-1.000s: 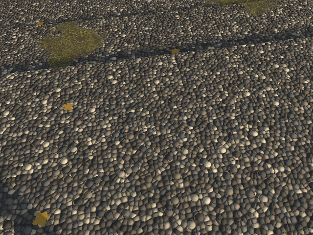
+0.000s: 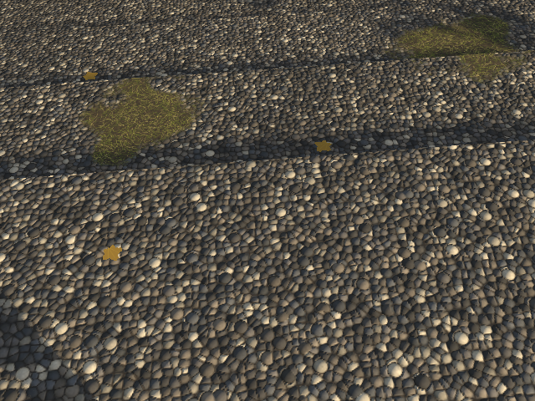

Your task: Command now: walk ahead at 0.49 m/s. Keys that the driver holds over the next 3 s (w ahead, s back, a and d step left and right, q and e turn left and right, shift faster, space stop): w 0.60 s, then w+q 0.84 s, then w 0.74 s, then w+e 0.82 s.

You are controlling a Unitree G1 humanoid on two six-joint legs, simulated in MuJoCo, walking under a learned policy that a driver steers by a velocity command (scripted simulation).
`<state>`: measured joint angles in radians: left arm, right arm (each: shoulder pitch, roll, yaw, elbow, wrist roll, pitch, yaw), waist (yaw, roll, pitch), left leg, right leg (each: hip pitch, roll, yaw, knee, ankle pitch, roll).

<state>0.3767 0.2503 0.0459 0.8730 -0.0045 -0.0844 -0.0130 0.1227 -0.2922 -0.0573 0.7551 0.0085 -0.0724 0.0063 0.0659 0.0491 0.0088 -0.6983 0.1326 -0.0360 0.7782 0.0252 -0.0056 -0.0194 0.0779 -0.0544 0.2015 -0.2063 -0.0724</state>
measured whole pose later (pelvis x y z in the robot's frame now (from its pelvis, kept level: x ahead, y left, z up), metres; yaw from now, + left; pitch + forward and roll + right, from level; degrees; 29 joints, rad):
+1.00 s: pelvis +0.57 -0.01 +0.00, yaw +10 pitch +0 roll -2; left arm 0.29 0.24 0.05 0.86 0.08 -0.12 -0.01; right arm 0.25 -0.31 -0.06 0.83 -0.05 -0.07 0.05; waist 0.04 0.05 0.02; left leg -0.66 0.08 -0.09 1.09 -0.14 0.04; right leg -0.12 0.01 -0.17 0.29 -0.19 -0.05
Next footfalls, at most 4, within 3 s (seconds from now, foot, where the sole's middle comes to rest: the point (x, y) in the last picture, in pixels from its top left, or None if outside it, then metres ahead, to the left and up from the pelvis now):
0.20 left None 0.33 0.14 -0.78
0.74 right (347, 358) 0.62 -0.11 -0.78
1.30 left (231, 265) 0.88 0.22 -0.78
1.78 right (261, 186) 1.20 0.16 -0.78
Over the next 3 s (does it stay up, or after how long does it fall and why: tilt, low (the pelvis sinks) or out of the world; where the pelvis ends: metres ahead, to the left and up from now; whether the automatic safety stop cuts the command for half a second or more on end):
stays up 1.62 0.49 -0.18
